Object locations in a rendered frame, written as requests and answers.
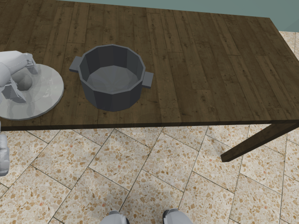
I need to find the pot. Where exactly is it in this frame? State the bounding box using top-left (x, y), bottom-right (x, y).
top-left (69, 44), bottom-right (154, 112)

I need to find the robot right shin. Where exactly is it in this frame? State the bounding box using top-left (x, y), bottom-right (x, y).
top-left (167, 208), bottom-right (178, 215)

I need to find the robot left thigh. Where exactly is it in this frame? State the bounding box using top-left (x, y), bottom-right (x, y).
top-left (100, 214), bottom-right (127, 224)

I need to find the robot left forearm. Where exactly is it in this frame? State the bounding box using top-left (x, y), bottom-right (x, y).
top-left (0, 62), bottom-right (11, 128)

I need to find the knob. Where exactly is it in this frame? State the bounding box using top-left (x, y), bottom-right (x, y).
top-left (11, 72), bottom-right (32, 91)

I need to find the left robot upper arm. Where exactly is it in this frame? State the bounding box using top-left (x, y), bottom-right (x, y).
top-left (0, 134), bottom-right (10, 176)

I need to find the table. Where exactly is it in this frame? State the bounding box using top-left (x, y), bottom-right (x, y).
top-left (0, 0), bottom-right (299, 162)

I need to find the left robot hand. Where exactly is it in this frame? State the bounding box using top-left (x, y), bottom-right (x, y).
top-left (0, 51), bottom-right (38, 103)

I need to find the lid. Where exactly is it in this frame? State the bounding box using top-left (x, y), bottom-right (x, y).
top-left (0, 64), bottom-right (64, 120)

